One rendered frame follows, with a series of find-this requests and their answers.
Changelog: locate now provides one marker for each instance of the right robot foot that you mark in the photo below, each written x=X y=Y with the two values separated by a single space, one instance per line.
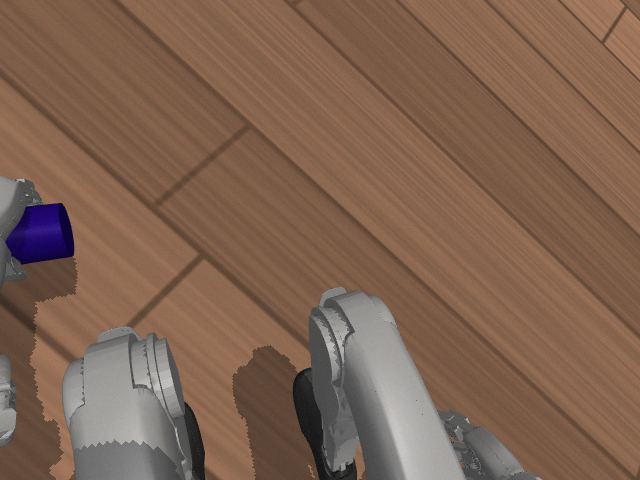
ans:
x=309 y=418

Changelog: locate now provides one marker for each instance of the left robot foot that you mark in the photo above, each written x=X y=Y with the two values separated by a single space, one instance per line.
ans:
x=196 y=444

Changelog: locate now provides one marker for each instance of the left robot arm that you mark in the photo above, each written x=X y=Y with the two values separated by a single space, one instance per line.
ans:
x=7 y=386

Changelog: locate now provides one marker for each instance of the right robot hand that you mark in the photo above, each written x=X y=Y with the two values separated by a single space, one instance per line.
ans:
x=484 y=456

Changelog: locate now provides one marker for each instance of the can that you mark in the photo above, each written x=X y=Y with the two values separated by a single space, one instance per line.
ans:
x=43 y=233

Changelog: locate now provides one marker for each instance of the left robot hand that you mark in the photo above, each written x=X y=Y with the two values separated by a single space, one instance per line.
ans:
x=15 y=196

